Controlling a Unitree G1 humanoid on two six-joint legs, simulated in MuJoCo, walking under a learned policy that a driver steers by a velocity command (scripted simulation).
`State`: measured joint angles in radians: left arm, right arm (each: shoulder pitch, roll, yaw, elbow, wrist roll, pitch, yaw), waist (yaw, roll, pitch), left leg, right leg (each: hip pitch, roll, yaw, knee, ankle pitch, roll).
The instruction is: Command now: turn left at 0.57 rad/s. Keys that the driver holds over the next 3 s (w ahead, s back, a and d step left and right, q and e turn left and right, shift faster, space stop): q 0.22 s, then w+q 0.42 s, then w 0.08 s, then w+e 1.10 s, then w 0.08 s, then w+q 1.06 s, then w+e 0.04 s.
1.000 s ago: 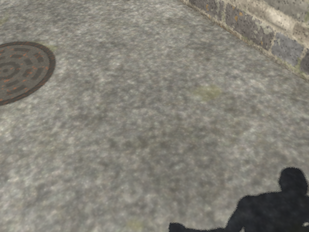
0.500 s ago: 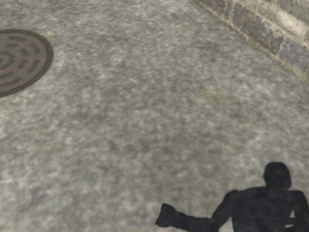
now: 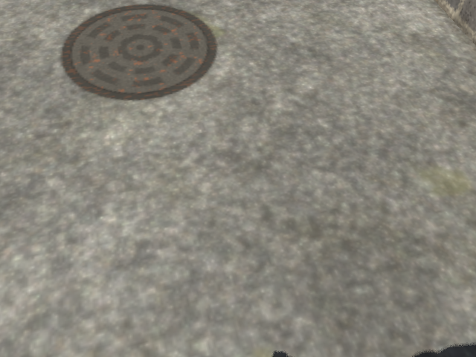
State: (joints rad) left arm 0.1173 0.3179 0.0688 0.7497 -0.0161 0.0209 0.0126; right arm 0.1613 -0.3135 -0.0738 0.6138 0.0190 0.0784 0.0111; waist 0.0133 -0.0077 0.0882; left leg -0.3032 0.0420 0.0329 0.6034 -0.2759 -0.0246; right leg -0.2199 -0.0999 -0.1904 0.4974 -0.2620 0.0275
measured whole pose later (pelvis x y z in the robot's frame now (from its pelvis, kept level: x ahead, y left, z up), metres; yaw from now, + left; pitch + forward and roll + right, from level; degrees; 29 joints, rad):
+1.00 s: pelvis +0.23 +0.14 -0.01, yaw +22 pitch +3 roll +0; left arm 0.46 0.29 0.04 0.86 -0.03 -0.05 0.00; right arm 0.05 -0.26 -0.03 0.58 0.00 -0.08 0.03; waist 0.08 -0.01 0.06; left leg -0.48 0.01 0.03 0.61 -0.17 0.02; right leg -0.16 -0.05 0.06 0.92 -0.50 0.01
